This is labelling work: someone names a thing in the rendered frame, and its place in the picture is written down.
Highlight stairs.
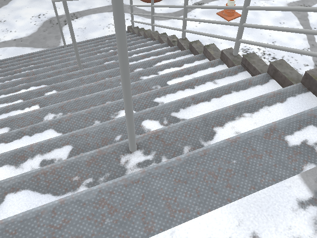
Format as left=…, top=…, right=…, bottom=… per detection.
left=0, top=31, right=317, bottom=220

